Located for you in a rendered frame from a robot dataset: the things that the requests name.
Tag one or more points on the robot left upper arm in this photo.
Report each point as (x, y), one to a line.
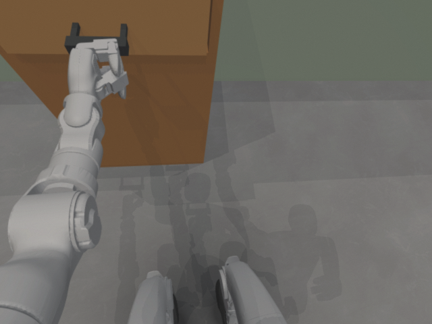
(49, 234)

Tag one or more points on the left robot thigh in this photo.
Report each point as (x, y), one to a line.
(153, 300)

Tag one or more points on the cabinet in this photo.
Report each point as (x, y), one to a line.
(165, 116)

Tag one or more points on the left robot hand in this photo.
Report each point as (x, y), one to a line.
(83, 70)

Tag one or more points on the robot right shin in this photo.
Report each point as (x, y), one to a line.
(229, 306)

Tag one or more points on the robot left forearm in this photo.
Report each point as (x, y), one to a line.
(76, 161)

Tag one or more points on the drawer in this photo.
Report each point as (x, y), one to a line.
(155, 27)

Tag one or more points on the handle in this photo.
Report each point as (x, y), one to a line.
(74, 38)

